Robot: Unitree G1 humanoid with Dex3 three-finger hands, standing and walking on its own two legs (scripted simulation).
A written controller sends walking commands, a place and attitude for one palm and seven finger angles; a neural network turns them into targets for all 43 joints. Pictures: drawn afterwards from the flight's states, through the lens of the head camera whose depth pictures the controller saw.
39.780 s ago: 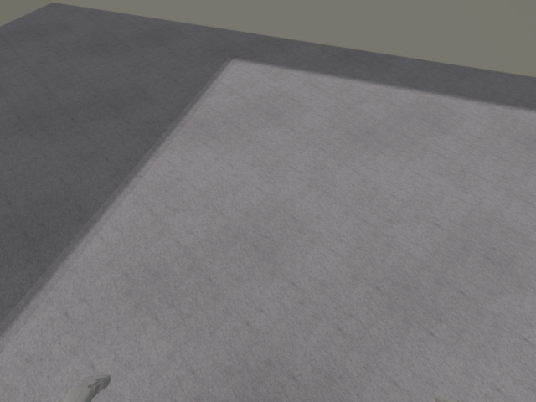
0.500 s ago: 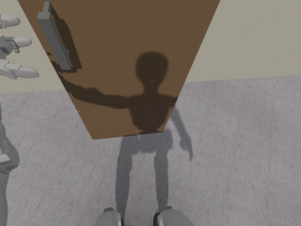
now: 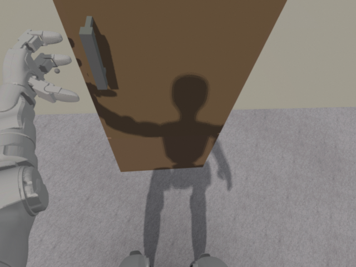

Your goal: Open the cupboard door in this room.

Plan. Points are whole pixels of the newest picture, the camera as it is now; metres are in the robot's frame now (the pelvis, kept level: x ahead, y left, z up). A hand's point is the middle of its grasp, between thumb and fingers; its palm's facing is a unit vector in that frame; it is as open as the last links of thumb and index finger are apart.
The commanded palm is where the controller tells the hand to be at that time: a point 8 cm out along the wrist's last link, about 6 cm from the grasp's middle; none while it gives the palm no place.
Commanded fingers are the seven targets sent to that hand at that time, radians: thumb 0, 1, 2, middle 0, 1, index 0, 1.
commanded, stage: slide the fingers in behind the handle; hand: left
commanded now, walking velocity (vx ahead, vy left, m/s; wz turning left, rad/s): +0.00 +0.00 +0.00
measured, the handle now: (96, 55) +0.55 +0.16 +0.12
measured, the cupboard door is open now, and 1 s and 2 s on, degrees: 0 0 0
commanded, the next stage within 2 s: close the thumb around the handle in 1.40 s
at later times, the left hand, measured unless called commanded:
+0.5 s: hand (80, 69) +0.50 +0.18 +0.12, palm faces +0.04 -1.00 +0.00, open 13.9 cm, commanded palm +0.48 +0.22 +0.12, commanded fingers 0.00 -0.50 0.30 -0.30 -1.20 -0.30 -1.20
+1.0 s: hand (97, 70) +0.50 +0.15 +0.12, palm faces +0.04 -1.00 -0.01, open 14.0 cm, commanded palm +0.48 +0.19 +0.12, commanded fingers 0.00 -0.50 0.30 -0.30 -1.20 -0.30 -1.20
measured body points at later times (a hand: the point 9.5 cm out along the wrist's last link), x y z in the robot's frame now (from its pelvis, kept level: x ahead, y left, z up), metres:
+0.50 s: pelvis -0.01 -0.02 +0.00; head +0.09 +0.00 +0.44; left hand +0.50 +0.24 +0.13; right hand -0.04 -0.29 -0.11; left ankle +0.01 +0.08 -0.70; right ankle -0.02 -0.15 -0.70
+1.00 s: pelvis -0.01 -0.03 +0.00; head +0.08 -0.02 +0.44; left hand +0.49 +0.20 +0.13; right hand +0.00 -0.29 -0.11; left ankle +0.01 +0.08 -0.70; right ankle -0.02 -0.15 -0.70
